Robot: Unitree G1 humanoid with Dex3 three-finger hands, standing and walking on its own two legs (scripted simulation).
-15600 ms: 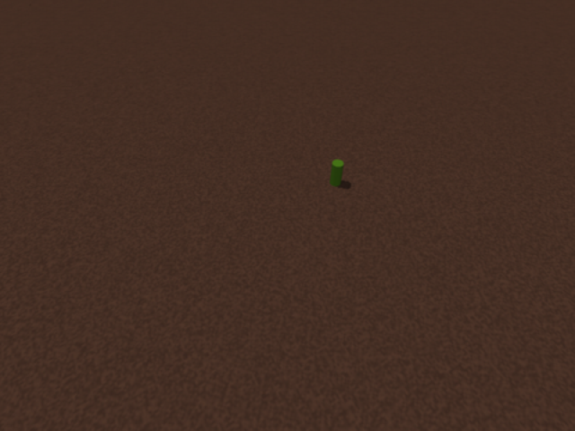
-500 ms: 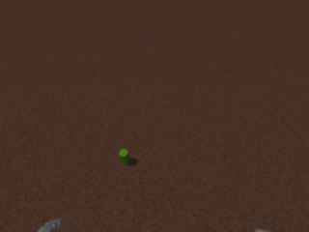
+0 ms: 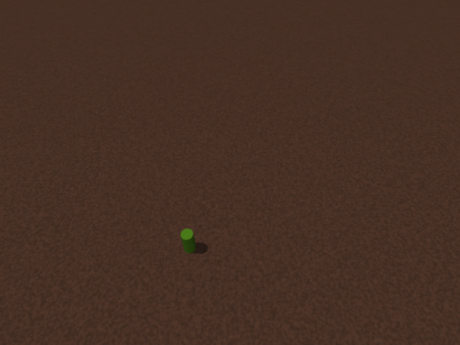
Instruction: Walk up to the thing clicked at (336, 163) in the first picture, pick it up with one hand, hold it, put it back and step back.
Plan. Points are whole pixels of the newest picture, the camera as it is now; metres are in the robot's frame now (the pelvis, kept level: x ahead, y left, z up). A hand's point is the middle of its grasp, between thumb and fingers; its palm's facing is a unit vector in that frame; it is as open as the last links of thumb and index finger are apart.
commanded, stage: stand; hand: left
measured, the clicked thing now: (188, 241) +0.68 +0.22 -0.72
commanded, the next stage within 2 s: walk up in 0.64 s
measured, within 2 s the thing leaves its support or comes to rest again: neither
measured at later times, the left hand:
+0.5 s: hand out of the picture +0.07 +0.25 -0.16, palm faces -0.03 -0.94 -0.34, open 7.4 cm
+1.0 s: hand out of the picture +0.10 +0.32 -0.17, palm faces -0.02 -0.94 -0.35, open 7.4 cm
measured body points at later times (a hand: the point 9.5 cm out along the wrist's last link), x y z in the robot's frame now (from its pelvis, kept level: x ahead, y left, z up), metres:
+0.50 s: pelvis +0.01 +0.00 +0.00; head +0.02 +0.00 +0.45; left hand +0.08 +0.30 -0.13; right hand +0.08 -0.30 -0.14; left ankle +0.02 +0.13 -0.75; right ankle +0.00 -0.13 -0.75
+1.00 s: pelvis +0.09 +0.04 -0.01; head +0.10 +0.06 +0.44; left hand +0.10 +0.37 -0.15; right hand +0.14 -0.29 -0.11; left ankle +0.09 +0.14 -0.75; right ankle +0.03 -0.11 -0.69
